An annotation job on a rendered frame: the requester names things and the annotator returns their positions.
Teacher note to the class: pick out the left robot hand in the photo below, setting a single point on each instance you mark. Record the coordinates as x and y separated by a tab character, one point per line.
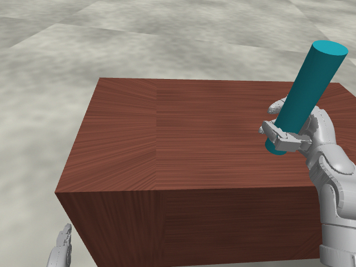
60	255

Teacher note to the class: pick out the right robot hand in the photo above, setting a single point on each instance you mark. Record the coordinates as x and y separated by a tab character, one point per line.
317	130

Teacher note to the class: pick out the can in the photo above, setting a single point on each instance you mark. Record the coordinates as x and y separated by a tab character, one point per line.
318	69

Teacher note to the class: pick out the right robot arm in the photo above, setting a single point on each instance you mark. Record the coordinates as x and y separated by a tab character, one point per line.
334	176

